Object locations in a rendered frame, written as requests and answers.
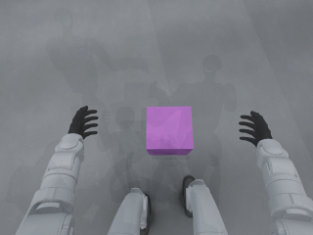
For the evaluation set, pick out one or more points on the right robot foot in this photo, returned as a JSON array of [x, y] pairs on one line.
[[186, 182]]

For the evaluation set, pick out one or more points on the right robot hand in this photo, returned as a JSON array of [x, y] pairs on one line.
[[260, 128]]

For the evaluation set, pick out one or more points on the right robot forearm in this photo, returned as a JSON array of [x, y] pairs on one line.
[[287, 197]]

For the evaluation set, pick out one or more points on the left robot forearm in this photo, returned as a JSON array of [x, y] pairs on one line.
[[56, 193]]

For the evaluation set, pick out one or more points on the left robot hand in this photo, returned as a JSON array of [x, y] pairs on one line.
[[77, 126]]

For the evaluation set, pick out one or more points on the carton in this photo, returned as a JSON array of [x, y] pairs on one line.
[[169, 131]]

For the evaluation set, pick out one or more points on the left robot upper arm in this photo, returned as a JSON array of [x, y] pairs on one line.
[[58, 223]]

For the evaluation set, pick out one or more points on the right robot upper arm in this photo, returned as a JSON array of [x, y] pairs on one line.
[[284, 226]]

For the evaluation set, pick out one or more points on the left robot shin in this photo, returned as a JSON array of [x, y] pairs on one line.
[[143, 223]]

